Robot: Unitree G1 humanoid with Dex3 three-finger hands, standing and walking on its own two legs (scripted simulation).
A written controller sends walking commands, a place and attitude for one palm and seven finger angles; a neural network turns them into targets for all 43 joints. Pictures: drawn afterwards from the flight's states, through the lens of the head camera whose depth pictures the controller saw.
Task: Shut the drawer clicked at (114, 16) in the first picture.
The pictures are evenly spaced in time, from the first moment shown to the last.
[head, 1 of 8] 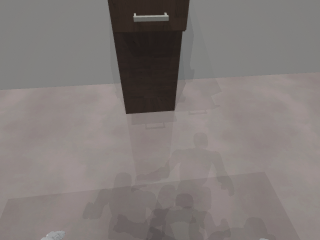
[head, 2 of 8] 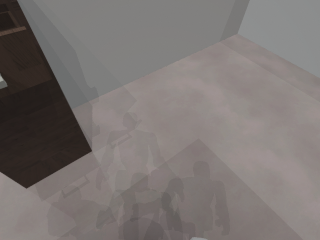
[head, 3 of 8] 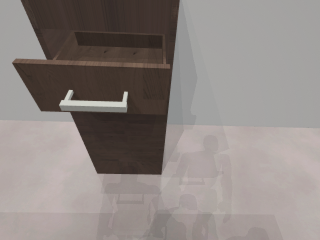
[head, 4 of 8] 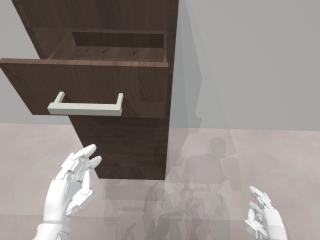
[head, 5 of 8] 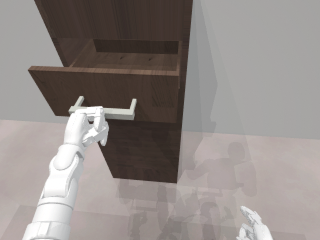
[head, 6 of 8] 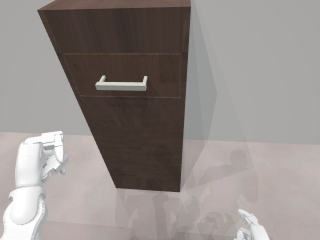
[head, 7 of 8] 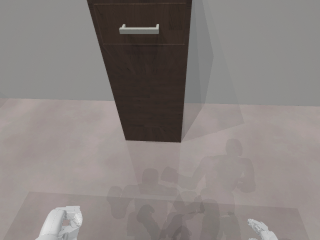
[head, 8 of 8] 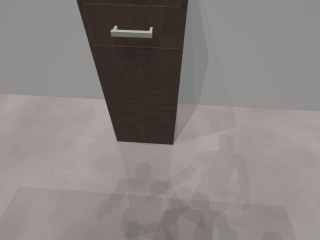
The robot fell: no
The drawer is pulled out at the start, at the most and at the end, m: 0.18 0.18 0.00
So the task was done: yes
